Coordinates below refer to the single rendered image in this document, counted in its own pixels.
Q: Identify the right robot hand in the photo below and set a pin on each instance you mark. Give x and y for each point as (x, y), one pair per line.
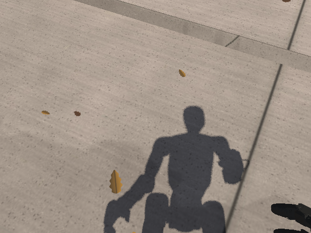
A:
(300, 213)

